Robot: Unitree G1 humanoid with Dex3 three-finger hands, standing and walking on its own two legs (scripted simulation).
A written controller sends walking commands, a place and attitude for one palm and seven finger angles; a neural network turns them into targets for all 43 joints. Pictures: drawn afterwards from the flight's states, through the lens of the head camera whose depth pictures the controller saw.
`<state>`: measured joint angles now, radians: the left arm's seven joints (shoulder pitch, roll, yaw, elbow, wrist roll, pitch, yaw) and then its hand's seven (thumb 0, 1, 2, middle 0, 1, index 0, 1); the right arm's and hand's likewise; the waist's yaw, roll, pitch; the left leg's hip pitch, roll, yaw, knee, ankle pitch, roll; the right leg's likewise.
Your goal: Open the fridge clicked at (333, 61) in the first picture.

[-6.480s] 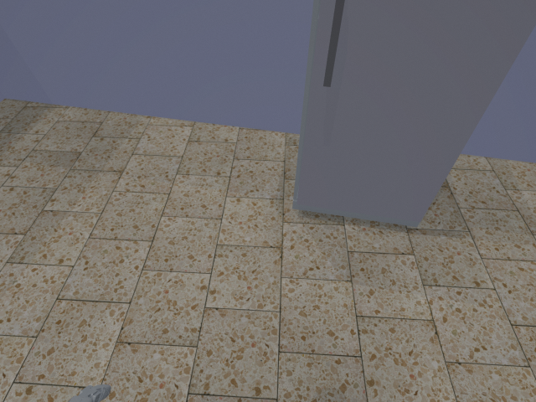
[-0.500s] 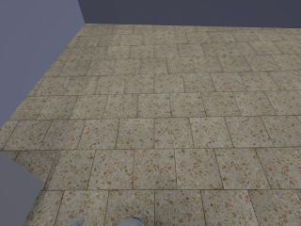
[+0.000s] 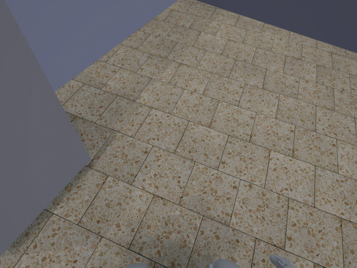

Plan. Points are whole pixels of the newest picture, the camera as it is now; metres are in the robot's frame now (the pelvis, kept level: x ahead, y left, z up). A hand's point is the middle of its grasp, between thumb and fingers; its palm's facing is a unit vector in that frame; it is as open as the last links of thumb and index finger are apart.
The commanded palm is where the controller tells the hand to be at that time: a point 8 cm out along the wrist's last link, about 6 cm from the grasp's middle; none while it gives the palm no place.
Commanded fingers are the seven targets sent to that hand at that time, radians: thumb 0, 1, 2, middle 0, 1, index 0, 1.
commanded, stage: turn to face it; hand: left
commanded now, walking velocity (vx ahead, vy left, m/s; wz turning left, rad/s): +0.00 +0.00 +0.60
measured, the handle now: out of the picture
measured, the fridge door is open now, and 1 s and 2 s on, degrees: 0 0 0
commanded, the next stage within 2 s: take the last steps up to it in 1.70 s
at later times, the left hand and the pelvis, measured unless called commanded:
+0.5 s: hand out of the picture +0.07 +0.18 -0.12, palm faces +0.28 -0.91 -0.29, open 7.4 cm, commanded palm none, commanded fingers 0.00 0.90 0.90 -0.20 -0.30 -0.20 -0.30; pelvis +0.01 -0.04 +0.01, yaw +18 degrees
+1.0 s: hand out of the picture -0.10 +0.24 -0.17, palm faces +0.59 -0.77 -0.23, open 7.4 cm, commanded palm none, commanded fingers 0.00 0.90 0.90 -0.20 -0.30 -0.20 -0.30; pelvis -0.02 +0.03 +0.01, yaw +35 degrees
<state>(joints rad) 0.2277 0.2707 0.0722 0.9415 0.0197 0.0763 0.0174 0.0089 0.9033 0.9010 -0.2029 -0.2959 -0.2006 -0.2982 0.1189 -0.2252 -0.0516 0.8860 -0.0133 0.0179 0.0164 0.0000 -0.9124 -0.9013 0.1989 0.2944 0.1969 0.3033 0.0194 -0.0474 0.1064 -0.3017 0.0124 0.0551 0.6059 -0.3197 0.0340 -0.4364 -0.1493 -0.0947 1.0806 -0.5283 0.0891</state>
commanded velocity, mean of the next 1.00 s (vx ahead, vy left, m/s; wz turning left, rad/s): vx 0.00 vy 0.00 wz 0.60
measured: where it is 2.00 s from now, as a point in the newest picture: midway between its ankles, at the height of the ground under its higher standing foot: outside the picture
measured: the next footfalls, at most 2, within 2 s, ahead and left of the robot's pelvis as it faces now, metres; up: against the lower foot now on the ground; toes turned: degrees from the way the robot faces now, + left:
right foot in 0.36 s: +0.07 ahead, -0.14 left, +0.00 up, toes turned +10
left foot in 0.80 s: -0.02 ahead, +0.11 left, +0.00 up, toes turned +36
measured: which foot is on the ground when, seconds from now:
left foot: down 0.00-0.36, up 0.38-0.78, down 0.80-1.00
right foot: up 0.00-0.34, down 0.36-0.80, up 0.82-1.00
